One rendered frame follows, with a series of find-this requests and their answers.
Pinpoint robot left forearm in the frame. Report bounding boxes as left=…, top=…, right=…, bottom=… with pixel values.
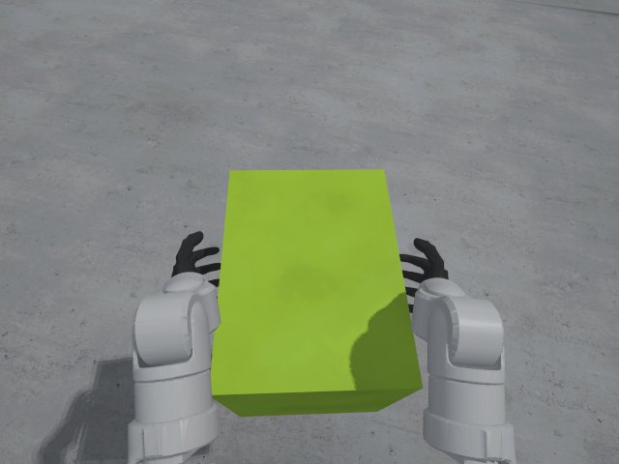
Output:
left=128, top=272, right=221, bottom=464

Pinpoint carton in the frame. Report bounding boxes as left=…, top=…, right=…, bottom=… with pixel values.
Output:
left=211, top=169, right=423, bottom=417

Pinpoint robot right forearm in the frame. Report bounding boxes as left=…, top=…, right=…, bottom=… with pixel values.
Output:
left=411, top=277, right=516, bottom=464

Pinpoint robot left hand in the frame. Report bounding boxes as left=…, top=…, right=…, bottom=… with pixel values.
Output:
left=171, top=231, right=221, bottom=287

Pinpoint robot right hand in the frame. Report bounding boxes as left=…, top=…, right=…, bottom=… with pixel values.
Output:
left=399, top=238, right=449, bottom=313

